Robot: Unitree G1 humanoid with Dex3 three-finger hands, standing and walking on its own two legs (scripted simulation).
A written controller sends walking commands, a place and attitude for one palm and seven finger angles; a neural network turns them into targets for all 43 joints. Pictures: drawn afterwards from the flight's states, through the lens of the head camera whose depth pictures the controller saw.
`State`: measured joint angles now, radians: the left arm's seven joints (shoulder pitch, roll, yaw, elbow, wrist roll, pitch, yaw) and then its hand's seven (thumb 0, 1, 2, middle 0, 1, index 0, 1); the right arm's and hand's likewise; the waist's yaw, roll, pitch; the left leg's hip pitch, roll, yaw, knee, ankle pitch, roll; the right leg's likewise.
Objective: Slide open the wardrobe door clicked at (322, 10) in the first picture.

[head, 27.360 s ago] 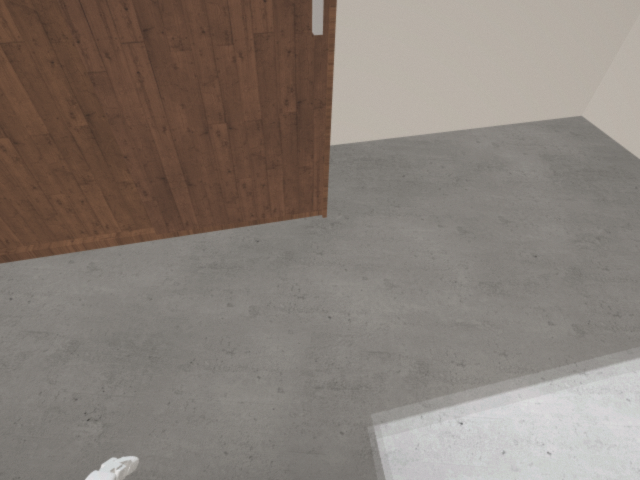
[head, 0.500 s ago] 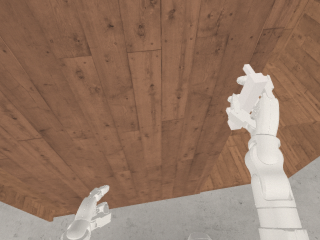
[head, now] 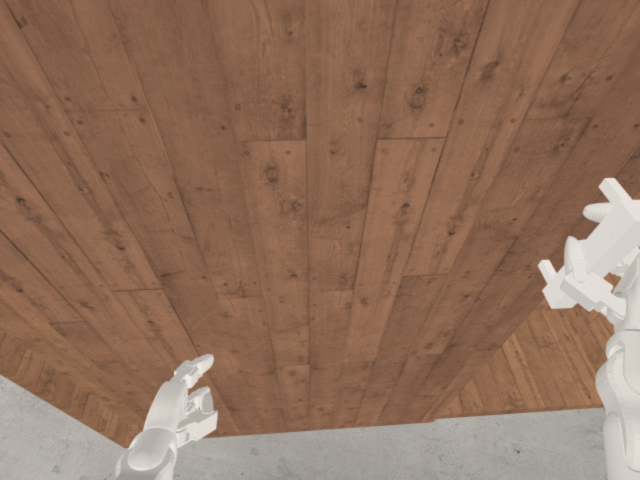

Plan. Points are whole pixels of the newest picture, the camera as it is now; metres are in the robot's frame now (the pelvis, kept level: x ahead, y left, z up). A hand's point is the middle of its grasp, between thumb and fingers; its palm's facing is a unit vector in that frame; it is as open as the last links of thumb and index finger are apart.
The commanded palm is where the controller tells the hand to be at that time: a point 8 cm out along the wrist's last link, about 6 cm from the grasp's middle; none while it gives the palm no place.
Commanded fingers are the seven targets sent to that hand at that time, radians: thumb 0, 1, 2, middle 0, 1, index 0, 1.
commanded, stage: stop walking and hold the door there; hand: right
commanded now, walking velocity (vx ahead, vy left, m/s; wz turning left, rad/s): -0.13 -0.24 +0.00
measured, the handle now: (583, 246) +0.33 -0.29 +0.14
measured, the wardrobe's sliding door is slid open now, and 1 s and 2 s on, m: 0.55 0.55 0.55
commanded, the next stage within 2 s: none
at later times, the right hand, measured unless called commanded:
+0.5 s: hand (577, 274) +0.29 -0.27 +0.14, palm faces +0.39 +0.90 -0.18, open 6.5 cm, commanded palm +0.26 -0.30 +0.13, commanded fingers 0.00 -0.90 -0.90 0.45 1.40 0.45 1.40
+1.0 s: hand (577, 274) +0.29 -0.27 +0.14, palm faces +0.37 +0.91 -0.17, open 6.4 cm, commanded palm +0.26 -0.30 +0.13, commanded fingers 0.00 -0.90 -0.90 0.45 1.40 0.45 1.40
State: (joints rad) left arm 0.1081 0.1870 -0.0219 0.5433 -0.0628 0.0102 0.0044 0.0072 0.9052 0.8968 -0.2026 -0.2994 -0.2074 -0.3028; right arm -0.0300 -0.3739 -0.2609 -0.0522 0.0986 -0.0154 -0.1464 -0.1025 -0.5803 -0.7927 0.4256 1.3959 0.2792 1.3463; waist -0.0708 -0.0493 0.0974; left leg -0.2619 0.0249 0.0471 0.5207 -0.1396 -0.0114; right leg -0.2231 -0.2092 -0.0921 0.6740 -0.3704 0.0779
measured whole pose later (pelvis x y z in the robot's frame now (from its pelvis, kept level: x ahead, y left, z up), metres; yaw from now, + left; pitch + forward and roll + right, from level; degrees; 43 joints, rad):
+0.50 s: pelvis -0.03 -0.03 +0.01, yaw +5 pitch -3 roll +1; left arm 0.27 0.24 0.00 0.73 -0.03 -0.04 0.08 0.01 0.91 0.90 -0.20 -0.30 -0.20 -0.30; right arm -0.04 -0.32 -0.29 0.19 0.05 -0.08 -0.19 -0.07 -0.64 -0.76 0.46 1.40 0.25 1.37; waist 0.02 -0.02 -0.06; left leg -0.26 0.04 -0.02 0.45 -0.18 -0.04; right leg -0.24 -0.04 -0.13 0.53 -0.24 -0.05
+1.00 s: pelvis -0.03 -0.04 +0.01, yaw +4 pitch -2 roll +1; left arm 0.17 0.24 0.00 0.69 -0.03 -0.04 0.09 0.01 0.91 0.90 -0.20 -0.30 -0.21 -0.30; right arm -0.07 -0.28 -0.22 0.17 0.05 -0.12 -0.17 -0.07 -0.63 -0.80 0.46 1.40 0.27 1.39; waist -0.03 -0.02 -0.03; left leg -0.26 0.07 -0.03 0.44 -0.14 -0.08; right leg -0.26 0.00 -0.13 0.52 -0.24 -0.06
